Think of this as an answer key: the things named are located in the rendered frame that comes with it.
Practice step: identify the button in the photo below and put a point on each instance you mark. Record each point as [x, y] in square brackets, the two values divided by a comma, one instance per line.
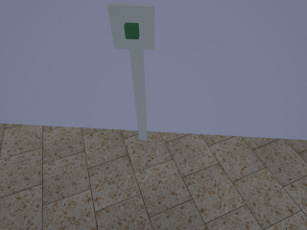
[131, 30]

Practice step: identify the panel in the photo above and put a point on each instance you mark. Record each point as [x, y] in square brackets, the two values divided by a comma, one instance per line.
[143, 14]

